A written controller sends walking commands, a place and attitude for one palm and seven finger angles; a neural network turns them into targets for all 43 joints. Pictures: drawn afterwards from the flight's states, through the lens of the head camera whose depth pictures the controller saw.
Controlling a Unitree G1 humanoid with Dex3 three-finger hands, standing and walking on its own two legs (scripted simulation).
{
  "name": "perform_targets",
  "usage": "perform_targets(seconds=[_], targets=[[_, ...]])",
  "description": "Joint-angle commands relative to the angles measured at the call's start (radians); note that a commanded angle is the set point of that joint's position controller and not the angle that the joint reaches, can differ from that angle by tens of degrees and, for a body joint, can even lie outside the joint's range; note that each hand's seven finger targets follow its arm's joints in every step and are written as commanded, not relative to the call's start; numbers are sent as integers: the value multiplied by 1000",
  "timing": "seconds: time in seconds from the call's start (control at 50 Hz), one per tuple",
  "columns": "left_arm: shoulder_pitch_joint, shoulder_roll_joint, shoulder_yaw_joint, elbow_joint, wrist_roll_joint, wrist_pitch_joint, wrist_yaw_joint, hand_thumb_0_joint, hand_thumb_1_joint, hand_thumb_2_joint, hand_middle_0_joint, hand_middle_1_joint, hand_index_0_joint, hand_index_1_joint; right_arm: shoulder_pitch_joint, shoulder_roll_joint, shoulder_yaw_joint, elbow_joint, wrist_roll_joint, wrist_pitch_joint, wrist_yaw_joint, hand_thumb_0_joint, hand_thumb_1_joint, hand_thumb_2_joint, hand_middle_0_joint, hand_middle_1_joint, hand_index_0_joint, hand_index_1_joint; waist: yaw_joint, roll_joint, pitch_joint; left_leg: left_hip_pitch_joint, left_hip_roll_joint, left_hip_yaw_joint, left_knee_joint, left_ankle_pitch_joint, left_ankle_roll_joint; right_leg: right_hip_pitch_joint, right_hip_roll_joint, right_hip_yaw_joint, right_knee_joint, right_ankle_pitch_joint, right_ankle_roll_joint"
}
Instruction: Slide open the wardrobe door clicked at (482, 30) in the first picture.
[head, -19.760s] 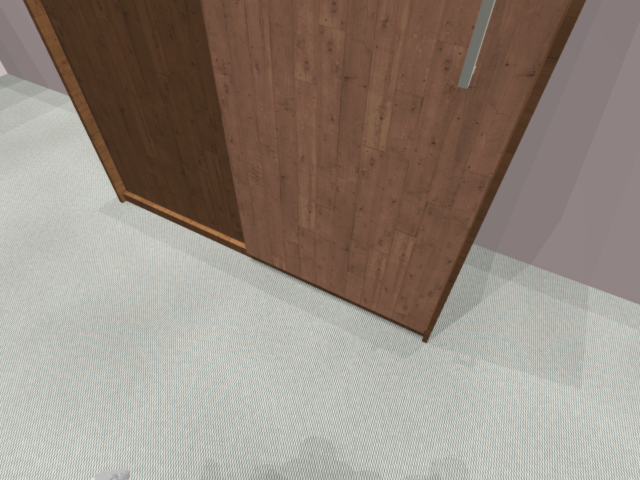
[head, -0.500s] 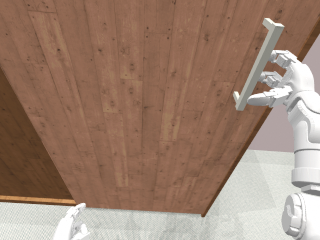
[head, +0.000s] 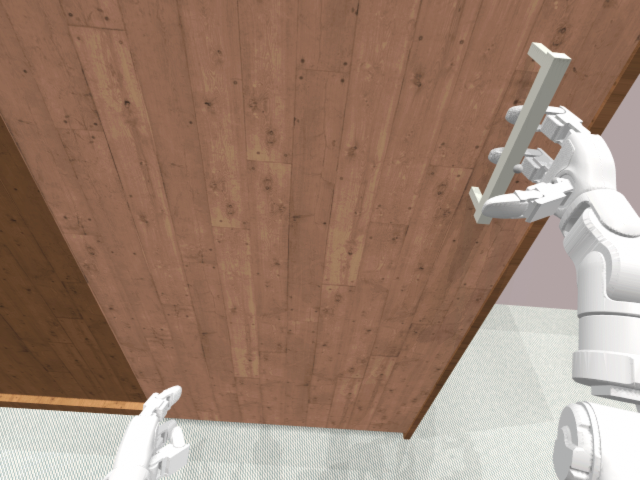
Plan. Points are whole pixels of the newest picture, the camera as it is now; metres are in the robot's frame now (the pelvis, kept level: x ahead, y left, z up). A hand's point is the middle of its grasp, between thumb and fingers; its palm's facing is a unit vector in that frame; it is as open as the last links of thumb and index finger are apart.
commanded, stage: slide the fingers in behind the handle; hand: right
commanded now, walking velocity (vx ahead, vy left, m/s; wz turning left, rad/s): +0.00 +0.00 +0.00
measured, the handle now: (508, 141) +0.44 -0.18 +0.26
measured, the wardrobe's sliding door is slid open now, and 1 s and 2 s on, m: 0.00 0.00 0.00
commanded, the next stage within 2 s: grip the handle and tug to test in 1.22 s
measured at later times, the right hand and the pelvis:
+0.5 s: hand (505, 167) +0.39 -0.16 +0.26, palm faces +0.02 +1.00 -0.02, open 14.0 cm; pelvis +0.00 +0.00 +0.00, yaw +0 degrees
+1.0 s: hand (500, 169) +0.38 -0.16 +0.26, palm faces +0.04 +1.00 -0.02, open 14.3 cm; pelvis +0.00 -0.01 +0.00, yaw +0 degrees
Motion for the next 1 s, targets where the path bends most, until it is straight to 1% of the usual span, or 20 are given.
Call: perform_targets(seconds=[0.0, 0.06, 0.14, 0.16, 0.18, 0.24, 0.26, 0.36, 0.38, 0.48, 0.52, 0.6, 0.62, 0.68, 0.7, 0.82, 0.86, 0.92, 0.96, 0.98], targets=[[-143, 103, 38, -163, 2, -49, 4, 0, 900, 900, -200, -300, -200, -300, -507, -183, -25, -214, 13, -68, 1, 0, 500, -300, 300, 1200, 300, 1200, 14, 31, -235, 3, 0, -43, -56, 333, 8, 123, 24, 41, -22, 255, -54], [-141, 109, 42, -165, 5, -42, 1, 0, 900, 900, -200, -300, -200, -300, -448, -227, -77, -200, 15, -58, -4, 0, 500, -300, 300, 1200, 300, 1200, -4, 73, -249, 32, 1, -41, -49, 377, 7, 107, 24, 43, -20, 282, -55], [-157, 103, 38, -179, 5, -33, -6, 0, 900, 900, -200, -300, -200, -300, -443, -184, -36, -278, 10, -55, -11, 0, 500, -300, 300, 1200, 300, 1200, -3, 34, -250, 34, 4, -36, -38, 394, 10, 113, 21, 41, -18, 309, -52], [-157, 100, 40, -181, 5, -35, -6, 0, 900, 900, -200, -300, -200, -300, -435, -173, -38, -282, 13, -52, -14, 0, 500, -300, 300, 1200, 300, 1200, -1, 54, -251, 27, 1, -33, -37, 395, 9, 119, 20, 45, -14, 313, -53], [-157, 103, 40, -180, 7, -33, -7, 0, 900, 900, -200, -300, -200, -300, -427, -200, -62, -290, 15, -50, -18, 0, 500, -300, 300, 1200, 300, 1200, -7, 59, -258, 35, 1, -33, -35, 396, 10, 117, 20, 47, -14, 313, -52], [-171, 100, 37, -182, 7, -31, -4, 0, 900, 900, -200, -300, -200, -300, -443, -185, -44, -331, 14, -46, -23, 0, 500, -300, 300, 1200, 300, 1200, -4, 29, -250, 27, 2, -36, -38, 379, 11, 122, 21, 45, -16, 307, -53], [-170, 97, 37, -179, 6, -32, -3, 0, 900, 900, -200, -300, -200, -300, -446, -159, -27, -320, 15, -39, -26, 0, 500, -300, 300, 1200, 300, 1200, 3, 47, -239, 16, -1, -35, -40, 373, 8, 122, 21, 45, -14, 299, -53], [-168, 99, 37, -164, 8, -32, 0, 0, 900, 900, -200, -300, -200, -300, -475, -171, -35, -309, 11, -26, -48, 0, 500, -300, 300, 1200, 300, 1200, 2, 37, -236, 5, -2, -36, -48, 324, 11, 120, 20, 51, -20, 271, -51], [-166, 96, 35, -164, 10, -31, 0, 0, 900, 900, -200, -300, -200, -300, -472, -147, -21, -297, 11, -22, -50, 0, 500, -300, 300, 1200, 300, 1200, 5, 48, -233, 4, -2, -34, -46, 328, 10, 119, 21, 52, -21, 273, -52], [-171, 94, 37, -173, 14, -27, -8, 0, 900, 900, -200, -300, -200, -300, -429, -146, -34, -340, 11, -25, -58, 0, 500, -300, 300, 1200, 300, 1200, -8, 51, -270, 39, 0, -30, -30, 384, 13, 127, 17, 51, -18, 325, -49], [-173, 99, 37, -169, 12, -21, -8, 0, 900, 900, -200, -300, -200, -300, -383, -147, -36, -311, 14, -18, -57, 0, 500, -300, 300, 1200, 300, 1200, -11, 66, -246, 36, -1, -31, -38, 370, 11, 110, 15, 50, -18, 310, -49], [-183, 90, 36, -177, 12, -21, -9, 0, 900, 900, -200, -300, -200, -300, -411, -105, -7, -349, 14, -2, -64, 0, 500, -300, 300, 1200, 300, 1200, -3, 54, -234, 9, -3, -30, -38, 348, 9, 117, 17, 49, -18, 293, -49], [-178, 97, 38, -169, 12, -19, -8, 0, 900, 900, -200, -300, -200, -300, -404, -133, -27, -341, 15, -4, -70, 0, 500, -300, 300, 1200, 300, 1200, -7, 74, -230, 20, -3, -31, -43, 351, 10, 110, 14, 51, -18, 296, -51], [-189, 87, 35, -182, 13, -20, -12, 0, 900, 900, -200, -300, -200, -300, -442, -87, 17, -415, 6, -6, -75, 0, 500, -300, 300, 1200, 300, 1200, -2, 29, -266, 25, -2, -30, -29, 364, 12, 136, 18, 51, -16, 317, -48], [-196, 82, 34, -179, 11, -19, -11, 0, 900, 900, -200, -300, -200, -300, -437, -67, 32, -402, 5, 0, -76, 0, 500, -300, 300, 1200, 300, 1200, 1, 5, -247, 6, -3, -32, -33, 353, 14, 144, 18, 49, -13, 310, -48], [-185, 90, 36, -166, 16, -15, -10, 0, 900, 900, -200, -300, -200, -300, -419, -66, 29, -373, 10, -1, -83, 0, 500, -300, 300, 1200, 300, 1200, 1, 69, -240, 15, -6, -29, -38, 351, 11, 128, 14, 57, -16, 304, -50], [-190, 85, 34, -171, 15, -15, -9, 0, 900, 900, -200, -300, -200, -300, -468, -45, 57, -399, 6, -3, -81, 0, 500, -300, 300, 1200, 300, 1200, 10, 44, -241, 4, -4, -30, -39, 336, 12, 140, 16, 55, -20, 293, -50], [-184, 89, 35, -163, 18, -14, -9, 0, 900, 900, -200, -300, -200, -300, -444, -74, 26, -389, 6, -3, -85, 0, 500, -300, 300, 1200, 300, 1200, 0, 33, -254, 20, -5, -30, -37, 358, 15, 143, 15, 56, -17, 317, -48], [-193, 81, 32, -169, 15, -13, -9, 0, 900, 900, -200, -300, -200, -300, -463, -32, 64, -390, 5, 1, -82, 0, 500, -300, 300, 1200, 300, 1200, 8, 26, -248, 6, -3, -29, -37, 349, 13, 146, 17, 53, -18, 308, -48], [-185, 84, 33, -162, 16, -14, -8, 0, 900, 900, -200, -300, -200, -300, -472, -47, 49, -371, 10, 4, -83, 0, 500, -300, 300, 1200, 300, 1200, 12, 54, -235, 1, -5, -29, -43, 338, 11, 136, 18, 56, -19, 290, -49]])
